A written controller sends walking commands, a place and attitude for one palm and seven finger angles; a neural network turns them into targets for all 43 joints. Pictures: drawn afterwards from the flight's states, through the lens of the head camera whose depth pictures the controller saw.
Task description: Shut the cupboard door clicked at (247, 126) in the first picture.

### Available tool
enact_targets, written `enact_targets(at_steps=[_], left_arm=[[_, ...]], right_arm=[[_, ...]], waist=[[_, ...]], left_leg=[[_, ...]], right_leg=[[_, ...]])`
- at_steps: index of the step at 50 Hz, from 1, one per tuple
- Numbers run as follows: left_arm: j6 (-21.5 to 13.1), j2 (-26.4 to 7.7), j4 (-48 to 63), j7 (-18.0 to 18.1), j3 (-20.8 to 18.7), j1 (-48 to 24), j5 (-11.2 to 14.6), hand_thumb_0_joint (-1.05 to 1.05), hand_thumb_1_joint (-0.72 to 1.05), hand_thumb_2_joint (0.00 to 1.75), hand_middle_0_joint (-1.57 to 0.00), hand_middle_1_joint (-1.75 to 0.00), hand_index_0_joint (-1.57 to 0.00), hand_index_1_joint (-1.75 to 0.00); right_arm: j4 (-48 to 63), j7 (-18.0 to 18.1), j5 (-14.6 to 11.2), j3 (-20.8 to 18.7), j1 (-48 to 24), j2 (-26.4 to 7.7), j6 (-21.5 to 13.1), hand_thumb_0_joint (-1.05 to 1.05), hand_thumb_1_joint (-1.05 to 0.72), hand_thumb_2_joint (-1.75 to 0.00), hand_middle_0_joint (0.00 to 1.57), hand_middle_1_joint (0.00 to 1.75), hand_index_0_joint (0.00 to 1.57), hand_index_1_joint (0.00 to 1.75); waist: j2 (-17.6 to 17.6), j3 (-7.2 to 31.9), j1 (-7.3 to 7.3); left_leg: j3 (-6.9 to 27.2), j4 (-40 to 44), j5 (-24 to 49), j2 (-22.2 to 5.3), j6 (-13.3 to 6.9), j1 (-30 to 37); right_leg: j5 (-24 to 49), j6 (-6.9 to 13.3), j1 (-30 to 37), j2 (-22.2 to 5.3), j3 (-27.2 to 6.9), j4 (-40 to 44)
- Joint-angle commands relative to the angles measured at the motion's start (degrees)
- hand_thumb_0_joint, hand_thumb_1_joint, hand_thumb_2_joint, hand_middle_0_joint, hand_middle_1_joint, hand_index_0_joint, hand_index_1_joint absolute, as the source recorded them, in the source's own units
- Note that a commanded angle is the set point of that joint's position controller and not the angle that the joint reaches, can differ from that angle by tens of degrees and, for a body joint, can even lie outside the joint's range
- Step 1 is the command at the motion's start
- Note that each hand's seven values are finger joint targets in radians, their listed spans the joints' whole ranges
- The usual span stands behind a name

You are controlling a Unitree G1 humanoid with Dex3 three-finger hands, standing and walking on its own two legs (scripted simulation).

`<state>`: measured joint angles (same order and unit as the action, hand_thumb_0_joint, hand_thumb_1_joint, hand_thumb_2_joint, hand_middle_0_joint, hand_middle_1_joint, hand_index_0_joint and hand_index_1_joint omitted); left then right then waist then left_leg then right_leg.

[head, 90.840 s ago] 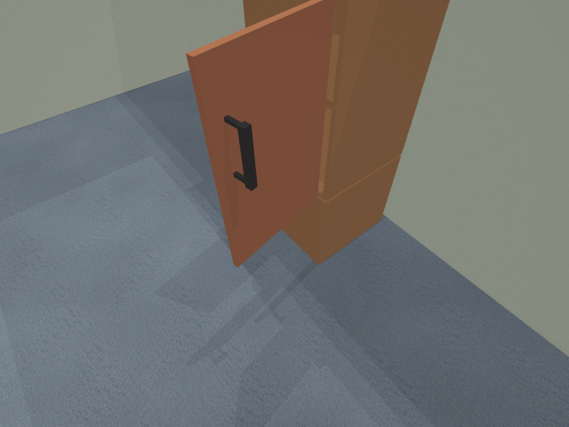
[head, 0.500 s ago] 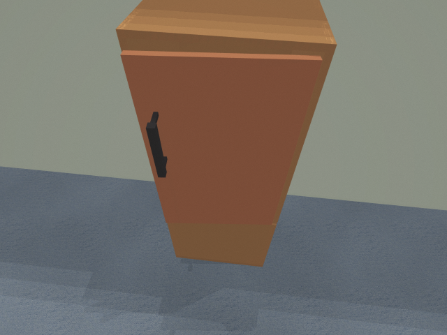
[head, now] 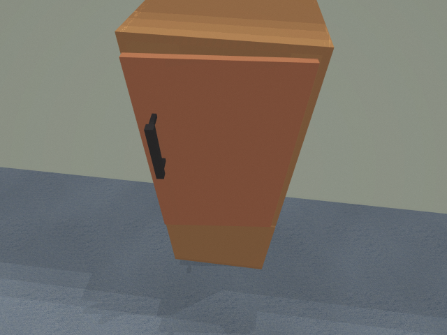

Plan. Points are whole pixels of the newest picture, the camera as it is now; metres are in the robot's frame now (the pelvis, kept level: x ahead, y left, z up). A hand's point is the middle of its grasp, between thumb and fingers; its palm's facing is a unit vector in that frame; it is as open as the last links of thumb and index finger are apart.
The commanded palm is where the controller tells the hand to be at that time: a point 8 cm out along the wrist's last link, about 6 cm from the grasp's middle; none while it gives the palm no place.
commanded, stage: raise the hand and make a fist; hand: left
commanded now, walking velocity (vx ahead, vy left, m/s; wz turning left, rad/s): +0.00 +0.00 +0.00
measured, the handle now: (157, 147) +0.49 +0.19 +0.04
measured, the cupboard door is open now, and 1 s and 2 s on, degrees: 6 6 6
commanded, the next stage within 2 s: none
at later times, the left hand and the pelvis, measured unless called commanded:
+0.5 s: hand out of the picture +0.13 +0.17 -0.06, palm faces +0.03 -1.00 +0.03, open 6.3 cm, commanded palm +0.12 +0.23 -0.04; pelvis -0.07 -0.01 -0.10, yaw +1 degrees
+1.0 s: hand (109, 311) +0.16 +0.20 -0.01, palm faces +0.08 -1.00 -0.04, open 3.9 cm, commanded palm +0.13 +0.25 +0.00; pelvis -0.05 +0.01 -0.08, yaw +1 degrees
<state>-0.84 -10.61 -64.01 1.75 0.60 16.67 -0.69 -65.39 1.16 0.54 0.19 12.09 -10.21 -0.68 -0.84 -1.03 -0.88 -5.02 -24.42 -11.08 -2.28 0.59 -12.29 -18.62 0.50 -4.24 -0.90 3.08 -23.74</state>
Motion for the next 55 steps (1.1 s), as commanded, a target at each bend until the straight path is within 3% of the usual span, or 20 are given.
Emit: enact_targets(at_steps=[1, 4, 5, 6, 7, 8, 9, 11, 14, 16, 17, 18, 20, 23, 25, 30, 38, 42, 46, 55], left_arm=[[-0.9, -6.8, 1.5, 0.3, -1.6, 4.1, -0.2, 0.0, 0.9, 0.9, -0.2, -0.3, -0.2, -0.3], [-0.9, -6.7, 1.5, 0.3, -1.6, 4.1, -0.2, 0.0, 0.9, 0.9, -0.2, -0.3, -0.2, -0.3], [-1.9, -4.6, 0.8, 2.8, -0.8, 8.3, -1.0, 0.0, 0.9, 0.9, -0.2, -0.3, -0.2, -0.3], [-18.9, -37.3, 91.6, 2.2, -21.5, -41.7, 7.5, 0.0, 0.9, 0.9, -0.2, -0.3, -0.2, -0.3], [-14.3, -11.7, 71.5, 2.4, -4.3, -2.8, 8.0, 0.0, 0.9, 0.9, -0.22, -0.32, -0.22, -0.32], [-5.6, 0.9, 67.7, 3.6, -1.2, 8.1, 10.5, 0.0, 0.9, 0.9, -0.24, -0.34, -0.24, -0.34], [-5.9, 1.1, 65.2, 3.5, -1.0, 2.6, 10.4, 0.0, 0.9, 0.9, -0.25, -0.36, -0.25, -0.36], [-12.0, -2.4, 61.6, 1.4, -5.6, 1.1, 10.3, 0.0, 0.9, 0.9, -0.29, -0.4, -0.29, -0.4], [-25.0, 1.6, 50.7, -6.5, -8.1, 15.6, 12.3, 0.0, 0.9, 0.9, -0.35, -0.46, -0.35, -0.46], [-34.8, 1.2, 49.4, -14.5, -9.9, 16.0, 14.9, 0.0, 0.9, 0.9, -0.38, -0.5, -0.38, -0.5], [-38.6, -1.1, 49.9, -18.9, -11.7, 16.6, 16.1, 0.0, 0.9, 0.9, -0.4, -0.52, -0.4, -0.52], [-38.4, -4.5, 49.1, -20.8, -15.0, 17.2, 16.6, 0.0, 0.9, 0.9, -0.42, -0.54, -0.42, -0.54], [-33.6, -6.6, 58.2, -22.5, -14.1, 11.4, 18.6, 0.0, 0.9, 0.9, -0.46, -0.58, -0.46, -0.58], [-28.0, -9.9, 70.4, -18.4, -14.8, 1.1, 18.7, 0.0, 0.9, 0.9, -0.51, -0.64, -0.51, -0.64], [-29.6, -9.0, 81.9, -14.6, -11.9, -4.4, 17.4, 0.0, 0.9, 0.9, -0.55, -0.68, -0.55, -0.68], [-32.3, -6.4, 84.8, -12.0, -6.4, -4.4, 15.0, 0.0, 0.9, 0.9, -0.64, -0.78, -0.64, -0.78], [-17.8, -9.6, 78.0, -12.9, -13.6, 8.0, 16.3, 0.0, 0.9, 0.9, -0.79, -0.94, -0.79, -0.94], [-20.2, -7.9, 82.8, -10.3, -13.5, 7.4, 16.8, 0.0, 0.9, 0.9, -0.86, -1.02, -0.86, -1.02], [-24.3, -6.3, 82.4, -10.6, -10.6, 7.3, 16.3, 0.0, 0.9, 0.9, -0.93, -1.1, -0.93, -1.1], [-22.3, -8.4, 85.9, -10.9, -10.8, 6.2, 16.0, 0.0, 0.9, 0.9, -1.1, -1.28, -1.1, -1.28]], right_arm=[[2.1, 0.6, 0.1, -1.0, 1.3, -6.6, -1.0, 0.0, -0.9, -0.9, 0.2, 0.3, 0.2, 0.3], [1.9, 0.6, 0.0, -1.0, 1.6, -6.7, -0.9, 0.0, -0.9, -0.9, 0.2, 0.3, 0.2, 0.3], [6.7, 0.0, -0.3, -0.9, -1.9, -6.2, -1.2, 0.0, -0.9, -0.9, 0.2, 0.3, 0.2, 0.3], [21.3, 5.5, -1.7, -2.0, 5.3, -16.4, -11.9, 0.0, -0.9, -0.9, 0.2, 0.3, 0.2, 0.3], [22.2, 6.1, -3.0, -1.3, 2.5, -11.9, -15.2, 0.0, -0.9, -0.9, 0.2, 0.3, 0.2, 0.3], [23.1, 5.3, -3.3, -2.1, 0.2, -9.1, -17.0, 0.0, -0.9, -0.9, 0.2, 0.3, 0.2, 0.3], [22.2, 4.0, -3.9, -1.9, -0.2, -9.4, -18.3, 0.0, -0.9, -0.9, 0.2, 0.3, 0.2, 0.3], [26.1, 2.9, -2.0, -4.1, -0.1, -11.3, -19.3, 0.0, -0.9, -0.9, 0.2, 0.3, 0.2, 0.3], [30.8, 0.4, -0.4, -5.0, -3.5, -9.7, -20.1, 0.0, -0.9, -0.9, 0.2, 0.3, 0.2, 0.3], [32.9, -1.2, -0.1, -5.6, -5.0, -9.5, -19.7, 0.0, -0.9, -0.9, 0.2, 0.3, 0.2, 0.3], [34.7, -1.6, -0.4, -6.0, -5.5, -9.7, -19.2, 0.0, -0.9, -0.9, 0.2, 0.3, 0.2, 0.3], [36.7, -1.8, -1.0, -6.5, -5.6, -9.8, -18.4, 0.0, -0.9, -0.9, 0.2, 0.3, 0.2, 0.3], [42.6, -1.1, -2.3, -5.8, -7.4, -10.6, -16.9, 0.0, -0.9, -0.9, 0.2, 0.3, 0.2, 0.3], [45.7, 1.2, -3.0, -5.0, -6.1, -10.1, -15.8, 0.0, -0.9, -0.9, 0.2, 0.3, 0.2, 0.3], [46.0, 2.0, -2.5, -4.4, -4.3, -9.4, -16.6, 0.0, -0.9, -0.9, 0.2, 0.3, 0.2, 0.3], [42.4, 3.4, -1.7, -2.9, -1.3, -9.5, -18.7, 0.0, -0.9, -0.9, 0.2, 0.3, 0.2, 0.3], [43.0, 3.9, -2.3, -3.1, -2.3, -8.8, -15.9, 0.0, -0.9, -0.9, 0.2, 0.3, 0.2, 0.3], [42.9, 3.5, -1.6, -2.9, -1.8, -8.3, -15.4, 0.0, -0.9, -0.9, 0.2, 0.3, 0.2, 0.3], [42.4, 2.8, -1.3, -2.8, -1.3, -9.0, -15.8, 0.0, -0.9, -0.9, 0.2, 0.3, 0.2, 0.3], [44.1, 3.1, -1.9, -2.4, -0.5, -10.0, -15.0, 0.0, -0.9, -0.9, 0.2, 0.3, 0.2, 0.3]], waist=[[-0.1, -1.1, 0.12], [0.1, -1.3, 0.17], [-0.2, -6.4, -0.77], [2.4, 15.8, 9.22], [21.6, 27.2, 2.12], [17.2, 21.2, 0.72], [7.3, 9.7, 3.87], [-3.1, 1.7, 5.11], [-11.5, 7.0, -1.35], [-13.2, 9.7, -2.82], [-10.4, 11.3, -3.44], [-6.1, 13.0, -4.79], [0.3, 16.2, -4.48], [-1.5, 13.7, -1.52], [3.2, 15.5, 0.67], [4.3, 14.8, 4.0], [2.0, 20.2, -1.17], [1.1, 21.0, -0.71], [2.7, 17.7, 0.5], [4.6, 17.8, 0.43]], left_leg=[[4.7, 2.5, 10.8, -4.8, -2.1, 4.6], [4.7, 2.5, 10.7, -4.7, -2.0, 4.3], [2.3, -11.3, 9.7, -3.8, -0.5, -1.9], [2.5, -6.6, 17.8, -1.1, -3.8, 21.5], [2.9, -3.7, 31.5, -0.8, -3.6, 23.4], [4.3, -3.9, 35.5, -2.1, -2.0, 16.7], [5.7, -6.3, 25.4, -1.3, -1.9, 7.2], [6.3, -10.6, 5.4, 1.0, -1.8, -4.9], [5.8, -21.1, 2.7, 2.4, -0.3, -18.3], [5.6, -27.9, -2.0, 2.9, 0.6, -27.6], [5.1, -30.6, -3.8, 3.1, 0.8, -30.7], [4.0, -32.0, -4.3, 3.2, 0.3, -31.9], [2.1, -32.9, -9.4, 4.1, -0.6, -32.4], [3.9, -33.3, -17.5, 2.6, -1.7, -33.6], [4.7, -34.2, -17.6, 1.9, -2.3, -30.7], [7.7, -34.4, -15.5, 0.7, -2.7, -29.3], [7.2, -29.5, -7.0, 1.0, -2.4, -25.8], [7.2, -28.2, -1.6, 0.9, -2.1, -22.0], [7.4, -27.7, -3.1, 0.7, -1.9, -21.6], [8.2, -23.3, -5.8, 0.7, -1.9, -17.7]], right_leg=[[15.8, 1.0, -6.1, -6.2, -4.4, 4.9], [15.8, 1.1, -6.0, -6.0, -4.3, 4.9], [36.5, -1.8, -10.1, -9.1, -9.9, 6.4], [38.9, -0.1, -12.9, -2.5, -1.6, -6.0], [23.6, 0.4, -12.1, 1.0, 1.5, -11.6], [12.6, 0.0, -13.8, 1.5, 3.6, -12.2], [9.8, -0.4, -20.9, 1.2, 3.1, -10.8], [6.6, -0.5, -27.0, 0.7, 3.2, -9.1], [7.2, -0.2, -33.6, 0.7, 2.5, -20.5], [4.7, -0.2, -37.8, 0.1, -0.3, -27.1], [2.6, 0.1, -38.4, -0.5, -2.7, -28.8], [1.1, 0.6, -37.5, -1.1, -4.8, -29.3], [-10.5, 0.4, -37.0, -1.8, -8.6, -26.0], [-28.0, -0.2, -41.9, -0.9, -10.7, -21.4], [-27.0, 0.0, -44.2, -0.3, -10.2, -21.7], [-16.9, 0.6, -47.2, 2.0, -4.7, -26.8], [-7.6, -0.1, -36.0, 1.7, -2.6, -24.6], [1.4, -0.2, -34.7, 1.9, 0.1, -26.4], [-0.3, 0.1, -37.4, 2.2, 0.8, -26.7], [-2.6, 0.5, -34.9, 2.5, 1.5, -24.4]])
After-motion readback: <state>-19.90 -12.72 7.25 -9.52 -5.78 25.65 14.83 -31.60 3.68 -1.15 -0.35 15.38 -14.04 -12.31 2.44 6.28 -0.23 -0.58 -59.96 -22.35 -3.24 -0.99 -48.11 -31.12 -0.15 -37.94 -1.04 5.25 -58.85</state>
